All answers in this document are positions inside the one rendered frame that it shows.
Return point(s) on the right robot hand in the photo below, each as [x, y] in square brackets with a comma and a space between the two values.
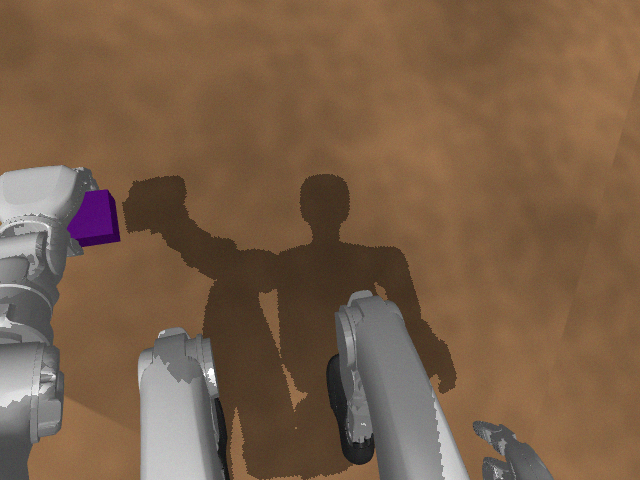
[523, 463]

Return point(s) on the small box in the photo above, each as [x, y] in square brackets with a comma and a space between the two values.
[96, 221]

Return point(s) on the left robot arm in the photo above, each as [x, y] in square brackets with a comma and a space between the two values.
[33, 253]

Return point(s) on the left robot hand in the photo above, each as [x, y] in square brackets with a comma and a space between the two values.
[54, 192]

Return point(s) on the right robot foot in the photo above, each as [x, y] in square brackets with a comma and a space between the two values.
[355, 452]

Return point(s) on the left robot foot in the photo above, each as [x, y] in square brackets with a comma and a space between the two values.
[222, 440]

